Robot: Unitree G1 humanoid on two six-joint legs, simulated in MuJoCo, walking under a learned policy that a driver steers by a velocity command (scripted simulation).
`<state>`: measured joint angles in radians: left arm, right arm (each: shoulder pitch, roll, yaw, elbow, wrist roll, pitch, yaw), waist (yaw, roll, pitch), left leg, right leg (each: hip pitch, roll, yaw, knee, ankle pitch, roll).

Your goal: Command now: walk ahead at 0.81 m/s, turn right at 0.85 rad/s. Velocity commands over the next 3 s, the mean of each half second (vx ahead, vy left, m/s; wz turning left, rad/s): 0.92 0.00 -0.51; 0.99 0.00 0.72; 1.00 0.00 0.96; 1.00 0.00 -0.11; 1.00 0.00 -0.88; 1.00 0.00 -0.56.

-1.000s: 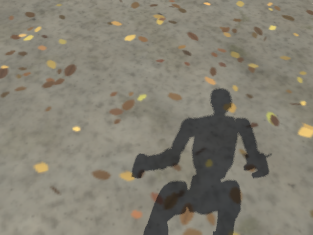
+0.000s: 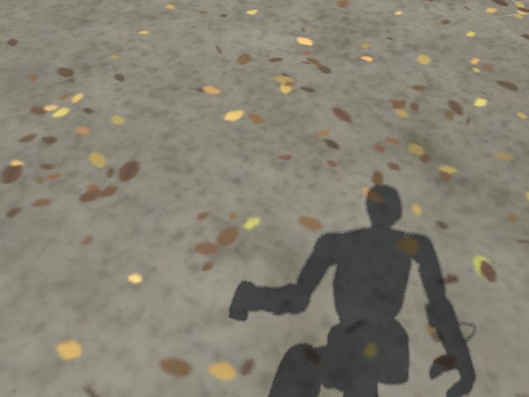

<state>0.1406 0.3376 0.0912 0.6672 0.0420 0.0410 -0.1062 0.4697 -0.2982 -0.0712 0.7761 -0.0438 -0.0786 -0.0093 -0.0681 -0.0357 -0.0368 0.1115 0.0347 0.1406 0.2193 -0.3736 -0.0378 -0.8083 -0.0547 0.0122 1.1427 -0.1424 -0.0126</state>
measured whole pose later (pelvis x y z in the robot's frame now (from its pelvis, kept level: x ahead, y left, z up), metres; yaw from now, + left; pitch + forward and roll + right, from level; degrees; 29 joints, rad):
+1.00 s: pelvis +0.89 -0.28 -0.01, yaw +8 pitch +3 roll +0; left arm -0.04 0.26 -0.06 0.56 0.03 -0.08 -0.01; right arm 0.46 -0.33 -0.09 0.85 0.00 -0.07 0.02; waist -0.15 0.00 0.01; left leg 0.06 -0.13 -0.28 0.37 -0.44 0.11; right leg -0.58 -0.08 0.10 0.52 -0.03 0.04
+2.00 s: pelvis +1.76 +0.03 -0.01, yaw +30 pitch +0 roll -1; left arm 0.28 0.32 0.06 0.79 0.02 -0.03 -0.03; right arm 0.28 -0.29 -0.01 0.80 -0.04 -0.10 -0.01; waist 0.03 0.00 0.05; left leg -0.23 -0.05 -0.02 1.34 -0.32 0.03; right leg -0.42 0.14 -0.05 0.60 -0.19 -0.15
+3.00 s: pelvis +2.64 +0.24 +0.00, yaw -11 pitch -1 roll -2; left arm 0.39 0.29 0.04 0.85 0.03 -0.08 -0.01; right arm 0.24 -0.24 0.00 0.75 -0.01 -0.03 0.03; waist 0.00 0.02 0.03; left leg -0.70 0.13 -0.07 1.18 -0.21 0.03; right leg -0.05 0.16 -0.12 0.36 -0.31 -0.14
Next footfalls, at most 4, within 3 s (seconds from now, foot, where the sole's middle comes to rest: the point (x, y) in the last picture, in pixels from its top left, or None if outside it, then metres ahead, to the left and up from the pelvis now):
0.16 right None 0.26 -0.14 -0.77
0.62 left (321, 313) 0.73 -0.19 -0.77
1.02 right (374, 204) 1.12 -0.43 -0.77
1.46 left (272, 143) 1.44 -0.11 -0.77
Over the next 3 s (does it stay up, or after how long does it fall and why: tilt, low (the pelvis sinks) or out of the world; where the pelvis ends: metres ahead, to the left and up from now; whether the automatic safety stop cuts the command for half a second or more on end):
stays up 2.64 0.24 0.00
